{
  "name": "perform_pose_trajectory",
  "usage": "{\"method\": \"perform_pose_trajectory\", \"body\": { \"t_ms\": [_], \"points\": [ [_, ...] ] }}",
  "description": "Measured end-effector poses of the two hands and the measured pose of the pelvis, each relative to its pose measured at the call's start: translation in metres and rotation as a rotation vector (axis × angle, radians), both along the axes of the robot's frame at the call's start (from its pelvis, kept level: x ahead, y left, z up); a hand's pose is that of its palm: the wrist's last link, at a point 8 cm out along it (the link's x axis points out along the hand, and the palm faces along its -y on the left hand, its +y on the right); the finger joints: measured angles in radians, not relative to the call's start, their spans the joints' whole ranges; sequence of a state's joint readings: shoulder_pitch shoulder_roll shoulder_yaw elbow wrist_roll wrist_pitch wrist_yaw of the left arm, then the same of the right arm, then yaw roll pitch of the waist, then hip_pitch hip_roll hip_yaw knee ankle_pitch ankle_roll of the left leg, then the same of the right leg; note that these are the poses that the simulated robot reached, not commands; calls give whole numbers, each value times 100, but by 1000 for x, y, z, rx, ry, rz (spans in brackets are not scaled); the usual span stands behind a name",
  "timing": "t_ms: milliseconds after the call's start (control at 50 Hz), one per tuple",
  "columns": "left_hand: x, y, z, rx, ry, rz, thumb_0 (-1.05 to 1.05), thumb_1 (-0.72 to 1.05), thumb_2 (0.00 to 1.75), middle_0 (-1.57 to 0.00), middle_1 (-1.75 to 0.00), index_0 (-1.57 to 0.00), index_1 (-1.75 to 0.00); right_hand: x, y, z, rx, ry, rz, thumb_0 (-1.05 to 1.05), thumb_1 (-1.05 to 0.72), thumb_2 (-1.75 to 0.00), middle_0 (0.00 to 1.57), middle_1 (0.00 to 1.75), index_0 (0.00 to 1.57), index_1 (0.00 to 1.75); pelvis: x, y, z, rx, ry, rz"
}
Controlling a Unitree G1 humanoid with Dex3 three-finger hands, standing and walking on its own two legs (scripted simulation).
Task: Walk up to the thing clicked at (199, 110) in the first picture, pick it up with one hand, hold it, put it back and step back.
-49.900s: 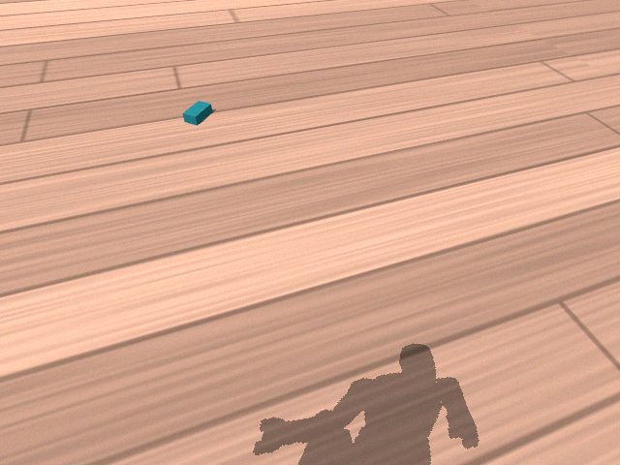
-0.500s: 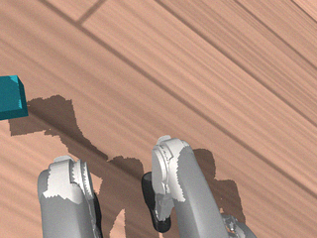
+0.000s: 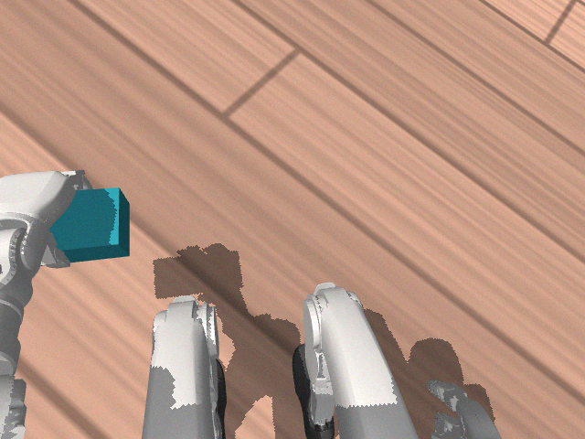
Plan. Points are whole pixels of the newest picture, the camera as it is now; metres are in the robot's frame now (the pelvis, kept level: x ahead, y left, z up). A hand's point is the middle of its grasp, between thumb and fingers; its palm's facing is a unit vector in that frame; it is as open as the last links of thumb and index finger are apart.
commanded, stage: lift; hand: left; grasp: from above
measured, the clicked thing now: (64, 228) +0.43 +0.30 -0.14
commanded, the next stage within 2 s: hold in 1.08 s
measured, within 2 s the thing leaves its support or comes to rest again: neither
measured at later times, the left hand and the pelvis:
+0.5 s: hand out of the picture +0.35 +0.28 +0.10, palm faces -0.46 -0.10 -0.88, open 11.5 cm; pelvis +0.02 +0.00 +0.19, yaw +3 degrees
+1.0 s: hand out of the picture +0.37 +0.26 +0.20, palm faces -0.44 -0.10 -0.89, open 11.5 cm; pelvis +0.06 +0.01 +0.28, yaw +3 degrees
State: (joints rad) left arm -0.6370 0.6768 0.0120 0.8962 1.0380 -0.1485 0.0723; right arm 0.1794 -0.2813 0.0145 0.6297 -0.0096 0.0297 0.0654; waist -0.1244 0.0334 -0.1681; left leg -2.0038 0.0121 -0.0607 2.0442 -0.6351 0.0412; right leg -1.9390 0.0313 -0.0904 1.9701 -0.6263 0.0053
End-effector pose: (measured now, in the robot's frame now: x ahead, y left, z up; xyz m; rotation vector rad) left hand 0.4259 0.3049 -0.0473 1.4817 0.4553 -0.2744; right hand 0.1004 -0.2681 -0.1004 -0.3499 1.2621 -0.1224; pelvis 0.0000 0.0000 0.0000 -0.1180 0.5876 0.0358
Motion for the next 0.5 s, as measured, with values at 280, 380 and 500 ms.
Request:
{"method": "perform_pose_trajectory", "body": {
  "t_ms": [280,380,500],
  "points": [
    [-41,-11,124,-9,-13,29,1,-20,65,-54,-65,-57,-63,21,14,100,17,-127,-56,1,-90,-90,20,30,21,30,6,1,103,27,-113,21],
    [-58,-17,167,-24,7,26,1,-21,65,-54,-65,-58,-62,23,16,142,12,-158,-76,1,-90,-90,20,30,21,30,14,2,145,39,-170,27],
    [-68,-20,207,-18,17,19,1,-21,65,-55,-64,-58,-62,27,15,185,8,-197,-85,1,-89,-90,20,30,21,30,23,3,185,52,-230,33]
  ]
}}
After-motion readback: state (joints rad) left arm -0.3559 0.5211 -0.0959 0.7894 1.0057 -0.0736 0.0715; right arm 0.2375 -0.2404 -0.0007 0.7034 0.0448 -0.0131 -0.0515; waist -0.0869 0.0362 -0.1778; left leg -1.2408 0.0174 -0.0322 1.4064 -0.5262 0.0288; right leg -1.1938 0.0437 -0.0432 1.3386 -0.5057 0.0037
